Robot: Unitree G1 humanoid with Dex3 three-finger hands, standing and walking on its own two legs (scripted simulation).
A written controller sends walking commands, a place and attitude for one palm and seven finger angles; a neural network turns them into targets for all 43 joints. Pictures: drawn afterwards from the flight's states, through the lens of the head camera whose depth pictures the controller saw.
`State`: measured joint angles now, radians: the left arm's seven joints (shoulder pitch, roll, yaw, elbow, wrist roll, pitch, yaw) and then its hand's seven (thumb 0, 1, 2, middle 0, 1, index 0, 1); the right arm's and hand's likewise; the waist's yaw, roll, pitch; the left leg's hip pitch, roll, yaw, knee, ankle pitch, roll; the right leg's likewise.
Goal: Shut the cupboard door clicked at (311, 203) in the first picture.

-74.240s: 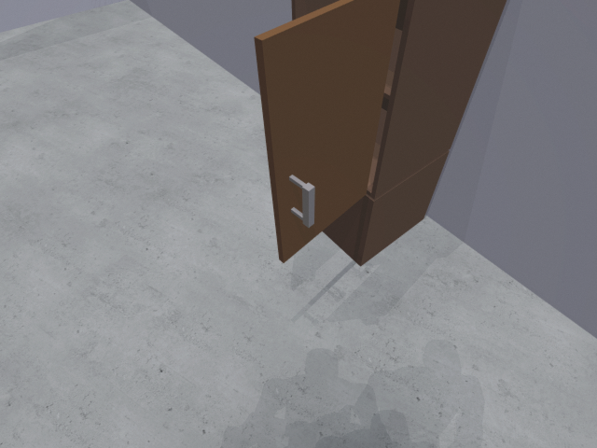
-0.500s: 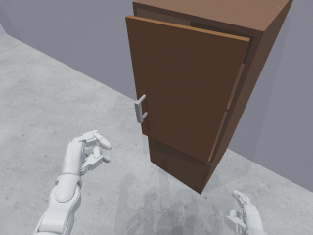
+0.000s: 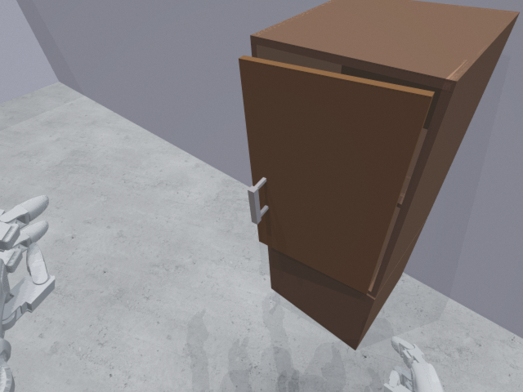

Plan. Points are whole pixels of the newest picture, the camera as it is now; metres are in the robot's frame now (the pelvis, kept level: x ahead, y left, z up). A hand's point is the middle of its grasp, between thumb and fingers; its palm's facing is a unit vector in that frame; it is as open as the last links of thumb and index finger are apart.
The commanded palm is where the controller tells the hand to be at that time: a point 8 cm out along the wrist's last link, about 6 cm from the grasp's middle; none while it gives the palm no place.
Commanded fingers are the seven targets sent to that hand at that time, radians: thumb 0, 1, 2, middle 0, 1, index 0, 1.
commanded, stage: draw the hand back to the body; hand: left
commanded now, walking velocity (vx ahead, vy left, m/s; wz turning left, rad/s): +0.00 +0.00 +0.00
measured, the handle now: (259, 200) +0.61 +0.10 -0.11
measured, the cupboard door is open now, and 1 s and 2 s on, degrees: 7 7 7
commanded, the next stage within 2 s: step back with the hand held close in 0.32 s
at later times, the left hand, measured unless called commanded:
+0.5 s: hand (63, 288) +0.18 +0.25 +0.17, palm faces +0.45 -0.79 -0.42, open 7.4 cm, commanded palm +0.13 +0.29 +0.17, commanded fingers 0.00 0.90 0.90 -0.20 -0.30 -0.20 -0.30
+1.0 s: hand (30, 313) +0.15 +0.28 +0.16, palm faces +0.39 -0.78 -0.50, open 7.4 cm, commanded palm +0.09 +0.32 +0.17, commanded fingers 0.00 0.90 0.90 -0.20 -0.30 -0.20 -0.30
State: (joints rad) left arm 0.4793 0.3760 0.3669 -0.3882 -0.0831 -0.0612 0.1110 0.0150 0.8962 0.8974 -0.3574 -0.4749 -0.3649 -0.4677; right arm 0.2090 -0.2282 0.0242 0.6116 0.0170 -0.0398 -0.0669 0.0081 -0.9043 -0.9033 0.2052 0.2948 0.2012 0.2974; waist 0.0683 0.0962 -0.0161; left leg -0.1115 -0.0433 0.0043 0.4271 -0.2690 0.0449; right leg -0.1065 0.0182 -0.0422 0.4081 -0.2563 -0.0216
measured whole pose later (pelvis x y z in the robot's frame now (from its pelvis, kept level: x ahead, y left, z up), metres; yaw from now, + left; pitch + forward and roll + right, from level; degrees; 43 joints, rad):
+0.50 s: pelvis -0.01 -0.01 +0.00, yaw +0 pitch -3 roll +0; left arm 0.46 0.35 0.36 -0.35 -0.08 -0.11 0.10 0.01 0.89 0.90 -0.21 -0.31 -0.21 -0.30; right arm 0.20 -0.23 0.02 0.62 0.02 -0.08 -0.07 0.01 -0.90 -0.90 0.20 0.29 0.20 0.30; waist 0.05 0.09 0.00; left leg -0.13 -0.02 0.00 0.44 -0.25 0.03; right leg -0.12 0.04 -0.05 0.40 -0.23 -0.04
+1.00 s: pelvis -0.06 +0.02 -0.01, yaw -1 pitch +1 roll -1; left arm 0.56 0.43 0.42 -0.46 -0.06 -0.18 0.14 0.01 0.89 0.90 -0.21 -0.31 -0.22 -0.30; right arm 0.19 -0.23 0.00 0.55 0.02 0.02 -0.10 0.01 -0.90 -0.90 0.21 0.29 0.20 0.30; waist -0.01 0.03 -0.02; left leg -0.33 -0.05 0.04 0.55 -0.24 0.08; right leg -0.34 0.01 -0.01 0.53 -0.21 0.00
